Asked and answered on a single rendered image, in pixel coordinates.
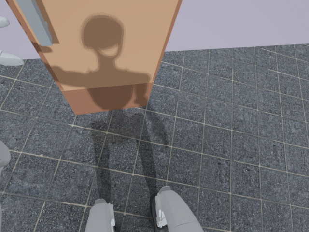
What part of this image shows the robot left upper arm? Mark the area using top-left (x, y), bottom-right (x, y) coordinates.
top-left (0, 141), bottom-right (11, 232)

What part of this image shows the cupboard door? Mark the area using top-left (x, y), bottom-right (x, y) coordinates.
top-left (13, 0), bottom-right (178, 91)

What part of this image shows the handle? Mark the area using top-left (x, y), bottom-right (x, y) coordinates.
top-left (16, 0), bottom-right (53, 46)

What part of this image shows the robot left thigh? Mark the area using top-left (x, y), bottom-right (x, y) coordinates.
top-left (85, 203), bottom-right (115, 232)

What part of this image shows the robot right shin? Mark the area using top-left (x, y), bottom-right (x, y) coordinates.
top-left (155, 186), bottom-right (170, 227)

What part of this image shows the left robot hand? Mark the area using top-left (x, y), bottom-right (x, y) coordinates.
top-left (0, 16), bottom-right (24, 66)

